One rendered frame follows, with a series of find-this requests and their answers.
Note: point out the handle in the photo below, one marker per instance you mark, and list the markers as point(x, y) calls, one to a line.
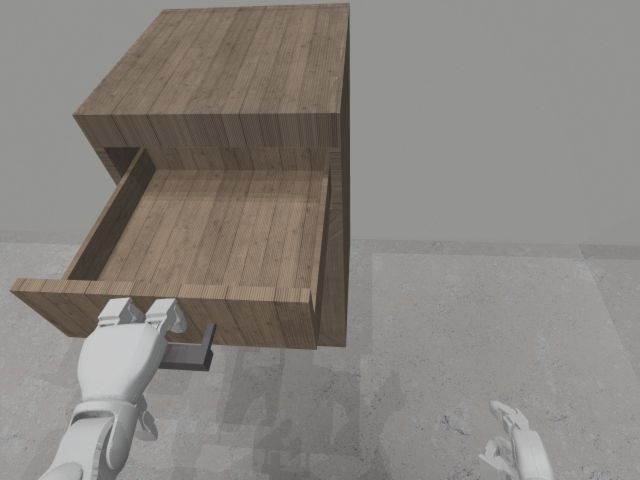
point(190, 357)

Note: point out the robot right hand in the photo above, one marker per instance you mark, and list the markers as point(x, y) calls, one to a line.
point(524, 457)

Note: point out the robot left hand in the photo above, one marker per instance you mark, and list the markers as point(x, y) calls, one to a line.
point(119, 359)

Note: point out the robot left forearm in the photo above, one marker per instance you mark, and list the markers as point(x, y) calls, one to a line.
point(97, 443)

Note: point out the cabinet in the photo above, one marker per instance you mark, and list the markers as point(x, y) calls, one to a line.
point(253, 76)

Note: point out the drawer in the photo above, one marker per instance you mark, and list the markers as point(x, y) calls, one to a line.
point(238, 235)

